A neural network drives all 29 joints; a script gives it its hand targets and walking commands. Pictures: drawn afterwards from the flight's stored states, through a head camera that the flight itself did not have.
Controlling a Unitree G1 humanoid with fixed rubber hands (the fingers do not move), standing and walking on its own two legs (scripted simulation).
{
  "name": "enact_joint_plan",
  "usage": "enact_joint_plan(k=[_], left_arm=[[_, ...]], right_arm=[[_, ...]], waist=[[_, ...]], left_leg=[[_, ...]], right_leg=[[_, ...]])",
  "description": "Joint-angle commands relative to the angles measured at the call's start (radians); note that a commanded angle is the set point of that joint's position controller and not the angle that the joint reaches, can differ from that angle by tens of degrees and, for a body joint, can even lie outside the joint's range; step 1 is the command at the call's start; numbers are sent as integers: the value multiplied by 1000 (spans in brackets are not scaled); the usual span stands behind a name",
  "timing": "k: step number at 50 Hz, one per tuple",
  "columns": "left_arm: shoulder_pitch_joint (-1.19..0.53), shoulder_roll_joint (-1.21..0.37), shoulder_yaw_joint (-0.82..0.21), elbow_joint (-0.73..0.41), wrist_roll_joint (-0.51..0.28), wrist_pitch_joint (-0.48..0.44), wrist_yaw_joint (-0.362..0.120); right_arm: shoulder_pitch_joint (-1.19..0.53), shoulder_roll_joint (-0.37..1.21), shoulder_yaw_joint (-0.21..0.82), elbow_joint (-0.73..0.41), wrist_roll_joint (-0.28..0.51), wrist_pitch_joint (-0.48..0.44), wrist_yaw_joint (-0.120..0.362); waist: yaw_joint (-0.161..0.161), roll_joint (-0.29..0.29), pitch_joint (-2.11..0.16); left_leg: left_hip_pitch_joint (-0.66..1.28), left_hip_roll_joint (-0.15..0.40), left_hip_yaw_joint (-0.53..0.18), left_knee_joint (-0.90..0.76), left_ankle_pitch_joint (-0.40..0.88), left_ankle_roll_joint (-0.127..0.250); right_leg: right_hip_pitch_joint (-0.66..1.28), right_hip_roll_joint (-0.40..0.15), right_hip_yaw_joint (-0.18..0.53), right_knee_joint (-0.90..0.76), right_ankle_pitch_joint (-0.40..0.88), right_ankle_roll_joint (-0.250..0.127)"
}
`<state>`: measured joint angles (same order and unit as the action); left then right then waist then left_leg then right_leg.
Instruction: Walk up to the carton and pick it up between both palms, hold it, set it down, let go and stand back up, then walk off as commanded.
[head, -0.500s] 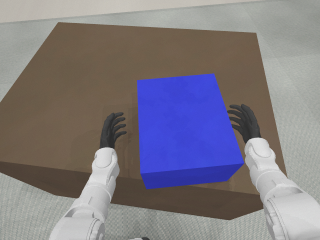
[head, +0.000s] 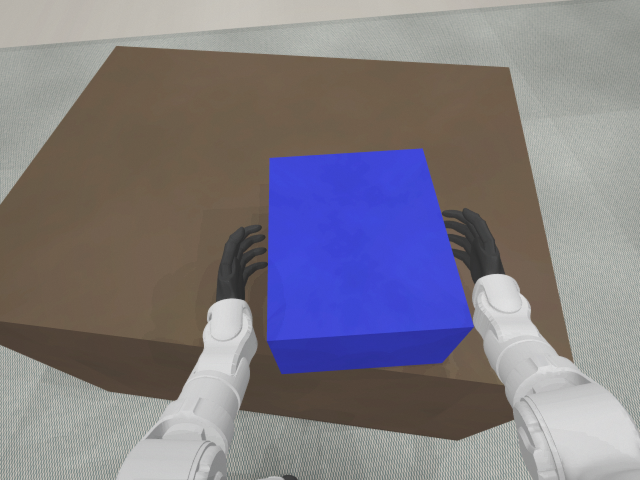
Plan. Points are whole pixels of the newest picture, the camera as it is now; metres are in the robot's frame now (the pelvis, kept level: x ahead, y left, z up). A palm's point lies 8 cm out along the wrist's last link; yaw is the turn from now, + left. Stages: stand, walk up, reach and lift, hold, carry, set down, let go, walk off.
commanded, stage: reach and lift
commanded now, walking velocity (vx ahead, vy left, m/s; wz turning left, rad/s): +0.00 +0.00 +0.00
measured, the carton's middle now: (353, 258) +0.42 +0.00 -0.05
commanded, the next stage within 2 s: none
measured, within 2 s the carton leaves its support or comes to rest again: leaves its support in 1.20 s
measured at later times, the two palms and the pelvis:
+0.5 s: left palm (234, 291) +0.33 +0.16 -0.01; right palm (480, 265) +0.39 -0.17 +0.00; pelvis +0.00 +0.00 +0.00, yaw +0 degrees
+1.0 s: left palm (233, 293) +0.33 +0.16 -0.01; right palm (479, 265) +0.38 -0.17 +0.00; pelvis +0.00 +0.00 +0.00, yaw +0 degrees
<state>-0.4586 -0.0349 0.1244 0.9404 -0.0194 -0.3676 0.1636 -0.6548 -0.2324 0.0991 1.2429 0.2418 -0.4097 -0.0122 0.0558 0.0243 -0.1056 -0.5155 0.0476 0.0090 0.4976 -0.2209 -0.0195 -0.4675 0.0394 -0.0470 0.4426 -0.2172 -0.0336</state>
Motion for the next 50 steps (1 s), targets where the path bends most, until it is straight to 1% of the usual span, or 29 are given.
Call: enact_joint_plan(k=[1,3,7,8,10,12,13,16,17,20,22,23,24,25,26,27,28,29,30,32,33,34,35,38,39,40,43,45,50], left_arm=[[-320,-41,102,-66,118,-53,-6],[-326,-47,93,-98,118,-60,-3],[-307,-59,111,-50,143,-47,-5],[-323,-75,92,-116,132,-57,0],[-302,-97,93,-90,149,-54,-7],[-316,-123,81,-106,151,-63,-8],[-307,-101,112,-56,163,-56,-14],[-304,-145,98,-62,178,-73,-30],[-336,-177,86,-65,186,-80,-39],[-336,-292,97,-26,241,-81,-75],[-373,-464,29,-29,269,-85,-117],[-369,-503,20,5,289,-79,-140],[-399,-530,-41,-19,276,-88,-140],[-412,-561,-85,-59,268,-98,-138],[-380,-534,-70,-15,289,-88,-144],[-400,-566,-114,-38,269,-95,-141],[-394,-548,-88,-2,282,-90,-144],[-418,-552,-100,-12,281,-92,-145],[-392,-566,-119,-9,271,-95,-142],[-388,-548,-105,14,280,-91,-144],[-404,-548,-119,-9,274,-95,-142],[-399,-559,-128,-18,272,-95,-139],[-392,-548,-108,11,280,-94,-142],[-402,-567,-133,-4,267,-104,-140],[-373,-549,-101,41,281,-96,-146],[-422,-575,-137,-5,258,-109,-144],[-406,-553,-113,35,270,-107,-149],[-426,-570,-139,9,249,-115,-144],[-440,-569,-140,8,254,-120,-147]], right_arm=[[-407,142,-20,-188,-45,-20,-6],[-396,135,-19,-180,-63,-24,-11],[-372,153,-43,-139,-85,-8,-12],[-383,156,-42,-178,-93,-17,-11],[-376,182,-41,-157,-89,-18,-5],[-383,203,-42,-182,-95,-25,-5],[-376,196,-48,-148,-113,-16,-10],[-384,259,-34,-192,-133,-32,0],[-382,290,-42,-178,-156,-33,10],[-394,430,-51,-153,-215,-38,36],[-414,610,-41,-174,-277,-68,76],[-403,664,-51,-160,-320,-68,88],[-388,680,-49,-172,-338,-80,96],[-375,704,-38,-193,-344,-97,104],[-337,698,-38,-138,-353,-86,109],[-360,705,-30,-175,-356,-97,110],[-334,704,-41,-126,-369,-83,113],[-332,704,-65,-130,-389,-86,114],[-336,714,-30,-149,-369,-90,115],[-330,693,-41,-113,-388,-82,117],[-342,692,-38,-121,-387,-91,120],[-349,695,-33,-142,-379,-95,115],[-329,712,-43,-112,-384,-87,112],[-340,729,-27,-166,-387,-96,105],[-310,736,-34,-137,-392,-85,102],[-355,742,-17,-184,-388,-102,100],[-331,751,-25,-144,-399,-90,95],[-335,762,-23,-162,-397,-99,93],[-343,769,-6,-185,-401,-104,84]], waist=[[82,-109,-530],[83,-88,-535],[74,-99,-480],[64,-85,-548],[76,-74,-522],[60,-65,-548],[76,-98,-487],[73,-106,-520],[50,-94,-509],[71,-103,-441],[43,-94,-481],[50,-93,-442],[26,-65,-482],[23,-36,-529],[32,-36,-462],[16,-41,-509],[30,-46,-466],[-5,-39,-479],[34,-38,-473],[19,-49,-437],[30,-36,-478],[22,-50,-490],[29,-52,-468],[27,-62,-505],[21,-76,-450],[17,-66,-527],[17,-65,-473],[1,-67,-513],[3,-79,-507]], left_leg=[[152,-35,26,25,361,-1],[153,-38,28,31,391,-8],[174,-32,24,11,344,-2],[217,-30,21,20,391,-10],[199,-32,27,28,405,-16],[223,-35,23,31,431,-19],[177,-35,24,22,388,-9],[174,-38,31,12,373,-3],[183,-41,24,8,357,-1],[156,-47,35,-9,358,7],[179,-50,33,-5,398,2],[167,-51,33,-19,365,9],[203,-46,29,-20,396,-1],[252,-43,25,-4,449,-15],[242,-43,21,-18,428,-12],[257,-40,20,-16,448,-16],[234,-37,22,-25,412,-12],[255,-38,20,-33,384,-13],[253,-30,24,-34,414,-16],[241,-35,26,-40,389,-11],[241,-32,26,-43,401,-15],[251,-31,19,-37,420,-17],[247,-35,27,-48,382,-13],[221,-37,33,-42,391,-6],[191,-41,34,-58,344,0],[201,-38,27,-47,387,-5],[183,-45,30,-57,351,2],[188,-45,26,-48,355,-7],[180,-47,21,-50,344,7]], right_leg=[[187,3,62,10,283,47],[191,5,61,20,311,46],[159,10,55,-7,209,39],[160,15,39,1,245,36],[169,12,50,-3,252,29],[179,15,42,-7,288,29],[182,8,54,-6,268,38],[216,7,53,-1,282,46],[217,1,48,-9,266,39],[246,-9,57,-12,291,47],[256,-8,40,-8,357,44],[257,-15,37,-15,343,48],[245,-6,23,-21,346,43],[222,3,11,-18,365,34],[230,-6,18,-31,374,29],[226,6,10,-27,387,33],[224,1,14,-29,355,32],[216,1,4,-42,324,32],[206,5,5,-40,331,31],[220,1,7,-51,316,26],[228,2,5,-44,339,28],[233,5,6,-40,363,31],[229,5,10,-48,327,32],[252,-6,17,-42,373,40],[280,-12,24,-41,366,44],[287,-14,18,-32,414,45],[281,-15,21,-36,385,47],[277,-9,16,-32,368,48],[298,-15,20,-30,382,55]])
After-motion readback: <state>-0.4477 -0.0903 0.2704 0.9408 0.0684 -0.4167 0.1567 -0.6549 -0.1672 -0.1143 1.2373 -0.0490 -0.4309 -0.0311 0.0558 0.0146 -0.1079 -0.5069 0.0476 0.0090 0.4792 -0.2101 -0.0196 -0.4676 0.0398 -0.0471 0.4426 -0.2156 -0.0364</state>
